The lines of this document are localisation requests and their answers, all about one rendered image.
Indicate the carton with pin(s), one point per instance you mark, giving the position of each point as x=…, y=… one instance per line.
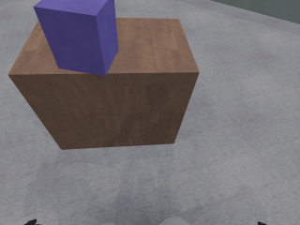
x=82, y=34

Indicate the pedestal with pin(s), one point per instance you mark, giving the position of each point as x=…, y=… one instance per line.
x=141, y=101

